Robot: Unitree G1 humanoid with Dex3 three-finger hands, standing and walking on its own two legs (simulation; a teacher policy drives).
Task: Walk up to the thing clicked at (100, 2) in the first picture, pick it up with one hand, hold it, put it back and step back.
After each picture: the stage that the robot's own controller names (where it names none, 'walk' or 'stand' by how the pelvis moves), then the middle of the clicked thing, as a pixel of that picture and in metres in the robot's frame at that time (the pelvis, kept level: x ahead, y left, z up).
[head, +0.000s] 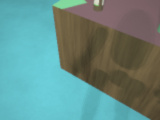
stand; (98, 1) +1.03 -0.13 -0.02
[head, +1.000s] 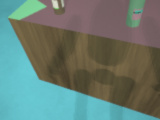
walk; (58, 3) +0.91 +0.18 +0.00
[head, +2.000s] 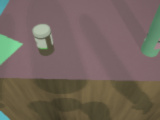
stand; (44, 40) +0.53 +0.17 +0.04
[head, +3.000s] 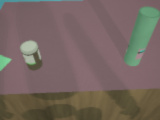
stand; (32, 56) +0.51 +0.22 -0.01
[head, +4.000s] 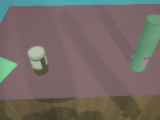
stand; (38, 61) +0.49 +0.19 -0.02
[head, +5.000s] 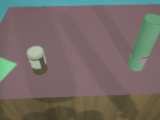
stand; (37, 60) +0.50 +0.20 -0.02
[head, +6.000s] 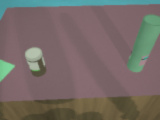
stand; (36, 62) +0.49 +0.20 -0.02
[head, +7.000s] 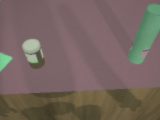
rise first; (34, 54) +0.50 +0.21 -0.02
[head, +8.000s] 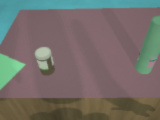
rise first; (45, 61) +0.50 +0.20 -0.02
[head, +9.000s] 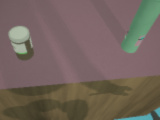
go down; (22, 44) +0.51 +0.18 +0.01
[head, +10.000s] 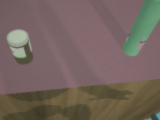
go down; (21, 48) +0.49 +0.19 +0.02
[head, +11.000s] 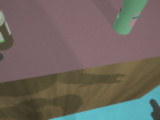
close in; out of the picture +0.51 +0.20 +0.07
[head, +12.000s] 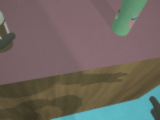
lift; out of the picture +0.51 +0.20 +0.07
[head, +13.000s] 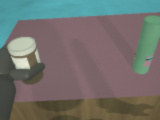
lift; (27, 61) +0.32 +0.16 +0.20
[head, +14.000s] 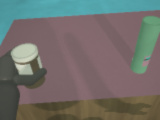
hold; (29, 66) +0.33 +0.16 +0.17
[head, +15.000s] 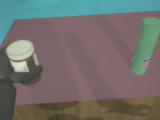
hold; (25, 63) +0.33 +0.17 +0.18
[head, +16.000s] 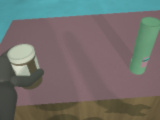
hold; (26, 67) +0.33 +0.17 +0.17
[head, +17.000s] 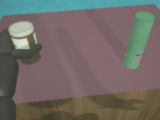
crouch; (26, 43) +0.41 +0.17 +0.18
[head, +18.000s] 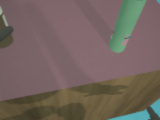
lower; out of the picture +0.51 +0.20 +0.13
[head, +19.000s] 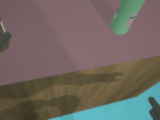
lower; out of the picture +0.51 +0.20 +0.07
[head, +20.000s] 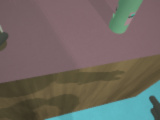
lower; out of the picture +0.51 +0.21 +0.07
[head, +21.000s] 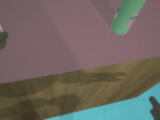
lower; out of the picture +0.51 +0.21 +0.07
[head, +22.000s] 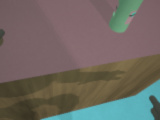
lower; out of the picture +0.51 +0.21 +0.07
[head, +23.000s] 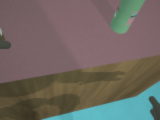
open; out of the picture +0.51 +0.21 +0.07
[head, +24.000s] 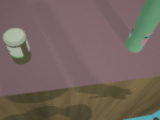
sink last; (18, 47) +0.48 +0.20 +0.04
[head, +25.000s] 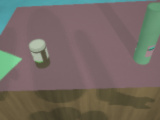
stand; (40, 54) +0.52 +0.22 +0.02
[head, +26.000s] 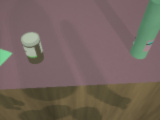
stand; (33, 48) +0.51 +0.20 +0.03
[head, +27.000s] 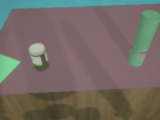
stand; (39, 57) +0.53 +0.20 -0.02
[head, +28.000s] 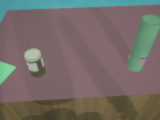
stand; (35, 63) +0.49 +0.21 -0.02
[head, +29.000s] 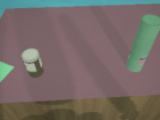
stand; (33, 63) +0.49 +0.22 -0.02
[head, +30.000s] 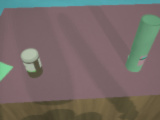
stand; (32, 63) +0.48 +0.22 -0.02
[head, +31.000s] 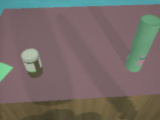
stand; (32, 63) +0.49 +0.22 -0.02
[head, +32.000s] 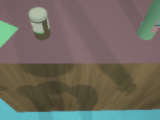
walk; (40, 24) +0.58 +0.17 +0.01
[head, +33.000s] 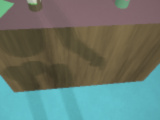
walk; out of the picture +0.76 +0.24 +0.00
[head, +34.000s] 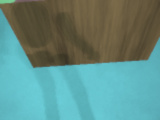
walk; out of the picture +1.07 +0.25 +0.00
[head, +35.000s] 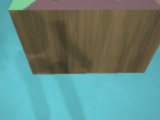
stand; out of the picture +1.10 +0.18 -0.01
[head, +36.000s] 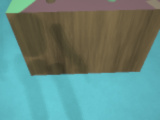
stand; out of the picture +1.14 +0.21 -0.02
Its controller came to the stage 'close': yes
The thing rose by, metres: 0.21
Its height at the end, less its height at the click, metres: +0.00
